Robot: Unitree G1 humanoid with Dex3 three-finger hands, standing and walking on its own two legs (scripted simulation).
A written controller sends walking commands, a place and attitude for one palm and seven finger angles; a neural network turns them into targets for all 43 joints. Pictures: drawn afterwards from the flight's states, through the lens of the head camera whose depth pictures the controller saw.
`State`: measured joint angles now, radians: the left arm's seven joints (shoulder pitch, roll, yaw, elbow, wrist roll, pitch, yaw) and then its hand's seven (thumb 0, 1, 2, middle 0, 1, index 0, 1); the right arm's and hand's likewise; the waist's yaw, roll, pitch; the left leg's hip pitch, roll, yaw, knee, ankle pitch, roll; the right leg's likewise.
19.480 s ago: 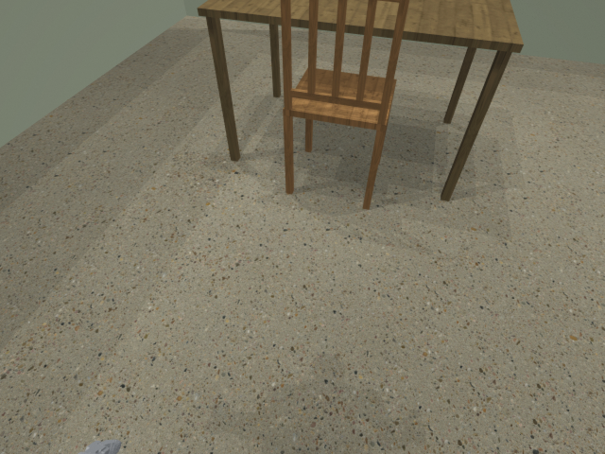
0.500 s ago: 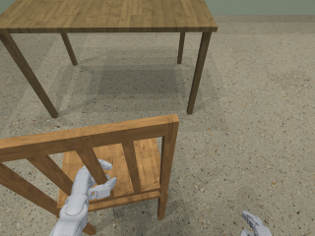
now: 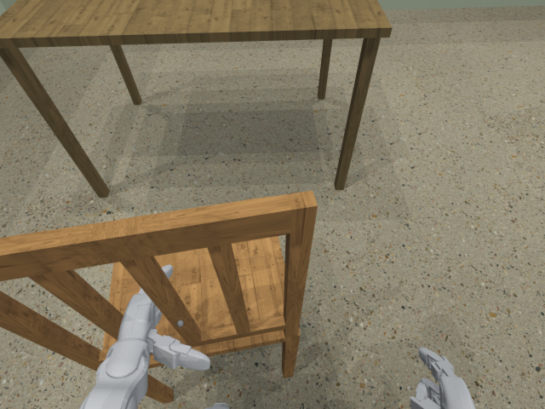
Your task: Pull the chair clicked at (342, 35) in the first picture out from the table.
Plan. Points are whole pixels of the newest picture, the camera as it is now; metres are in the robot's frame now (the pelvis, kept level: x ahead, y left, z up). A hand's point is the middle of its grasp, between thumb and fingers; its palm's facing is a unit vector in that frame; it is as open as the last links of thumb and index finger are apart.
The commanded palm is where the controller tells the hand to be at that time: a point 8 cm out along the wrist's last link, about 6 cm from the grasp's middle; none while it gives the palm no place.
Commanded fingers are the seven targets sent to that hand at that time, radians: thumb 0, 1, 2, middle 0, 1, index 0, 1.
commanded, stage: open the thumb and straighten the fingers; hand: left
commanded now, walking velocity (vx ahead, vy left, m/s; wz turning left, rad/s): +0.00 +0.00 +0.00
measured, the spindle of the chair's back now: (171, 306) +0.28 +0.16 -0.01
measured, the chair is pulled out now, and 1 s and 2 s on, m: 0.65 0.65 0.65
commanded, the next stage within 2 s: draw the fingers out of the gap in 0.06 s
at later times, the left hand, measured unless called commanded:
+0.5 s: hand (179, 366) +0.20 +0.14 -0.05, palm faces +0.02 -0.98 -0.19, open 17.5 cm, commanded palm +0.18 +0.19 -0.02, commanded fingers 0.00 -0.55 0.20 0.00 0.00 0.00 0.00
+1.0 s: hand out of the picture +0.14 +0.14 -0.04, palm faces +0.05 -0.98 -0.18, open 17.5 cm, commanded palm +0.10 +0.19 -0.02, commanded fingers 0.00 -0.55 0.20 0.00 0.00 0.00 0.00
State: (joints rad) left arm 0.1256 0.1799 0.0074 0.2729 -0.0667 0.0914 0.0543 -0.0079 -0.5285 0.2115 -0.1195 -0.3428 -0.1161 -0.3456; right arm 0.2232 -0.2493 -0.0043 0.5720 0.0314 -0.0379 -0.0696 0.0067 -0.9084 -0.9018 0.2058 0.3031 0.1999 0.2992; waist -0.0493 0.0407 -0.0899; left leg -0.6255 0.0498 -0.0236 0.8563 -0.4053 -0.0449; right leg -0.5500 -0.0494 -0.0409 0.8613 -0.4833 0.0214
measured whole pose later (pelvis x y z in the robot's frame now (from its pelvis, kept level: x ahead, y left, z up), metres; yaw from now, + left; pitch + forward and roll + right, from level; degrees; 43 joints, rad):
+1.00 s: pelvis -0.01 +0.00 -0.02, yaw +1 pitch +12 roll -1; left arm 0.67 0.18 -0.10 -0.19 -0.03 0.12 0.08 -0.01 -0.54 0.21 -0.01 0.00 0.00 0.00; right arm 0.24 -0.22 -0.01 0.46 0.04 -0.05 -0.11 0.01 -0.91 -0.90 0.21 0.30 0.20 0.30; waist -0.03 0.05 -0.16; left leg -0.75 0.05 -0.06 1.00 -0.46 -0.05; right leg -0.65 -0.05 -0.07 1.00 -0.55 0.01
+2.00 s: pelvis +0.00 +0.00 +0.03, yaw +1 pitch -2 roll +0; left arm 0.68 0.38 0.14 -0.43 -0.06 0.06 0.15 0.00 0.16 0.54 -0.11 -0.15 -0.35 -0.28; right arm 0.19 -0.22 0.03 0.58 0.04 -0.14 -0.14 0.01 -0.91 -0.90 0.20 0.30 0.20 0.30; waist 0.06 0.07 0.01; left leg -0.28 0.05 -0.04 0.63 -0.33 -0.05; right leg -0.19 -0.04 -0.07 0.61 -0.40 0.01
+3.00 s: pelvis -0.03 -0.01 +0.04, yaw +1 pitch -2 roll -1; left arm 0.62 0.48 0.30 -0.48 -0.07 0.07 0.11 0.01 0.89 0.90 -0.21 -0.30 -0.40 -0.38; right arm 0.12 -0.24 0.00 0.56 0.05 -0.08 -0.09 0.01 -0.91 -0.90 0.20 0.30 0.20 0.30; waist 0.04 0.06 0.17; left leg -0.28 0.07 -0.05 0.54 -0.23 -0.06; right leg -0.19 -0.02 -0.08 0.51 -0.29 0.01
